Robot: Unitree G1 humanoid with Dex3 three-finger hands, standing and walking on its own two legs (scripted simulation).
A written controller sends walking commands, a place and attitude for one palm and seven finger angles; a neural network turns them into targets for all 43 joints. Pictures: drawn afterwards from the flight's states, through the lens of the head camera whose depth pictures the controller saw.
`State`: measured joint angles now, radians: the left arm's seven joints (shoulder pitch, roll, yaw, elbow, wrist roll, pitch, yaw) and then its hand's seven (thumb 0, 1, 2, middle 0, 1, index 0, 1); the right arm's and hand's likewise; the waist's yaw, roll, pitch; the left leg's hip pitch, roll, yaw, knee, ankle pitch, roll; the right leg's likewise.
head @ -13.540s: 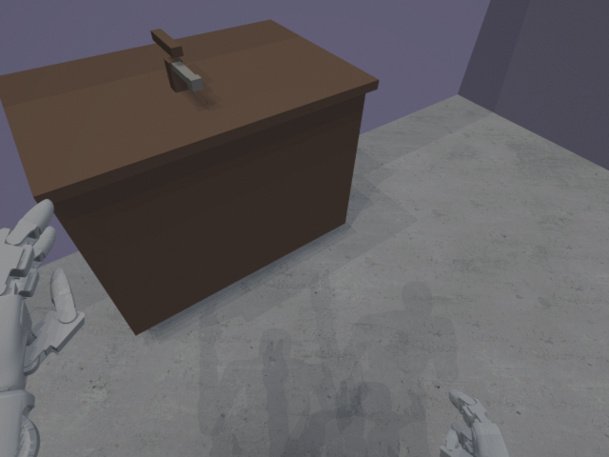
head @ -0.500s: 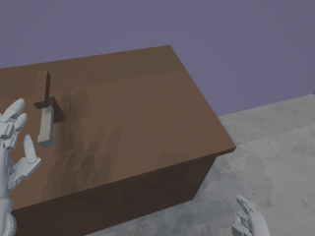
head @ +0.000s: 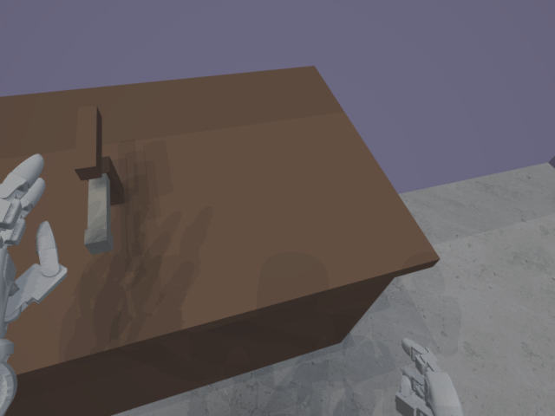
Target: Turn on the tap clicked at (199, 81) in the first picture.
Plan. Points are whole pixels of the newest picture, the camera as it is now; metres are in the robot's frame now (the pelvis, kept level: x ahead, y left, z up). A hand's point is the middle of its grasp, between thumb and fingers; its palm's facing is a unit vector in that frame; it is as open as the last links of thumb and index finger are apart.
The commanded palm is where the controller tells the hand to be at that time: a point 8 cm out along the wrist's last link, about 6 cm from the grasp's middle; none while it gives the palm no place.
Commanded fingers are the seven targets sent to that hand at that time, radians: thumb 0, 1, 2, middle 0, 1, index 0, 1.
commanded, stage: come to a stop and stand still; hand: left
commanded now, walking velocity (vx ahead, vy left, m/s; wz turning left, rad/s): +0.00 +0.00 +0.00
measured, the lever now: (99, 240) +0.32 +0.28 +0.05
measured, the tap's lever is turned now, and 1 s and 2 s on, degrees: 0 0 0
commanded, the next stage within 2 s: look again from close up in 0.42 s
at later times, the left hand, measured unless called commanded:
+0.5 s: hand (22, 279) +0.21 +0.27 +0.16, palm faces +0.38 -0.85 -0.36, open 7.4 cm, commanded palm +0.15 +0.30 +0.17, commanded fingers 0.00 0.90 0.90 -0.20 -0.30 -0.20 -0.30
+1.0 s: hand (49, 286) +0.20 +0.25 +0.16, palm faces +0.37 -0.85 -0.37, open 7.4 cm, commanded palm +0.14 +0.28 +0.17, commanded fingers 0.00 0.90 0.90 -0.20 -0.30 -0.20 -0.30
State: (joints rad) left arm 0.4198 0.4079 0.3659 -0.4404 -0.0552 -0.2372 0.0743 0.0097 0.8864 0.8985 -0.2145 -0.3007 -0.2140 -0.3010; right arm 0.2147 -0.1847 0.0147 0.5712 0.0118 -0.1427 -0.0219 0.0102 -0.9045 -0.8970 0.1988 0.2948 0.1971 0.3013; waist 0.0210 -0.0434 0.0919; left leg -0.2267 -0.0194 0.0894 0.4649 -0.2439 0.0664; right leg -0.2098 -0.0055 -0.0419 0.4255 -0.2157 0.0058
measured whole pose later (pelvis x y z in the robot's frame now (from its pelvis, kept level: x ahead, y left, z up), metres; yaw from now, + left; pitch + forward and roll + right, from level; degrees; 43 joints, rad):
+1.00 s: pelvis -0.01 +0.00 +0.00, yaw +1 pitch -1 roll -1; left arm 0.43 0.38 0.35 -0.45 -0.06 -0.22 0.09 0.01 0.89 0.90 -0.21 -0.30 -0.21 -0.30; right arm 0.21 -0.20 0.01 0.57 0.02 -0.11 -0.03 0.01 -0.90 -0.90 0.20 0.29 0.20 0.30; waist 0.02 -0.02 0.07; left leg -0.21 -0.02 0.07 0.43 -0.21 0.06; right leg -0.18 0.00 -0.06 0.37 -0.17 0.00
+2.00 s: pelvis +0.00 +0.01 +0.00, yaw +1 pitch -1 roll -1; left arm 0.38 0.39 0.38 -0.48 -0.06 -0.25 0.11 0.01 0.89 0.90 -0.21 -0.30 -0.21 -0.30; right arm 0.20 -0.18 0.03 0.59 0.01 -0.16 -0.01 0.01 -0.90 -0.90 0.20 0.29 0.20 0.30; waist 0.03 -0.06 0.08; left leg -0.22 -0.03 0.08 0.47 -0.25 0.07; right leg -0.20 -0.02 -0.06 0.42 -0.22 0.02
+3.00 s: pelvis -0.02 +0.00 +0.00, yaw +1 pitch +0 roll -2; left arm 0.20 0.47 0.44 -0.31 -0.03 -0.26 0.07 0.01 0.89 0.90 -0.21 -0.30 -0.21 -0.30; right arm 0.19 -0.19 0.01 0.58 0.00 -0.15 -0.01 0.01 -0.90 -0.90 0.20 0.29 0.20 0.30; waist 0.06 -0.04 0.08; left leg -0.26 -0.02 0.08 0.48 -0.22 0.07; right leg -0.23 -0.01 -0.05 0.41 -0.18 0.01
